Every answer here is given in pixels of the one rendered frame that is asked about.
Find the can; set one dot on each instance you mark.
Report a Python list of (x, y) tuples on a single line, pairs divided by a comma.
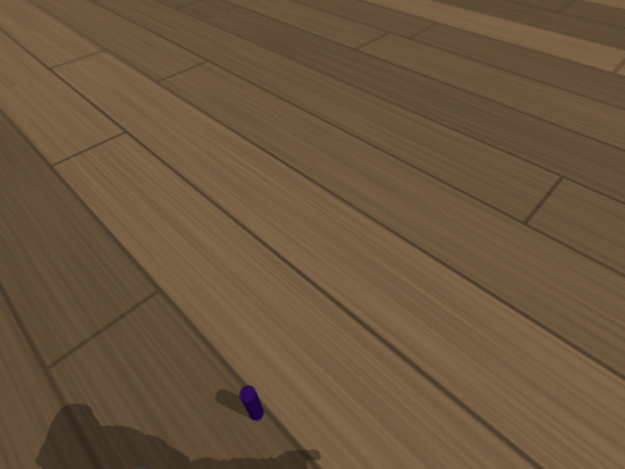
[(251, 402)]

